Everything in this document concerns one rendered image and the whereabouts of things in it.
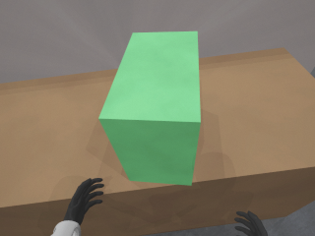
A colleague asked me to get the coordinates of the right robot hand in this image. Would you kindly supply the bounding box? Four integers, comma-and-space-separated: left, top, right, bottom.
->
234, 210, 268, 236

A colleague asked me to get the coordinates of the left robot forearm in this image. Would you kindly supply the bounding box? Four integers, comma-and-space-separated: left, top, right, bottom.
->
51, 220, 82, 236

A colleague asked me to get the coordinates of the left robot hand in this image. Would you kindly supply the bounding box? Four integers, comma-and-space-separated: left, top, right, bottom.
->
63, 178, 104, 225

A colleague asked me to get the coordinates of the carton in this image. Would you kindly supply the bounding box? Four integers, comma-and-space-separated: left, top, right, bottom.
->
98, 31, 201, 186

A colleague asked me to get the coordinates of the pedestal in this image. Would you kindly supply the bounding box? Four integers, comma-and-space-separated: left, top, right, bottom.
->
0, 47, 315, 236

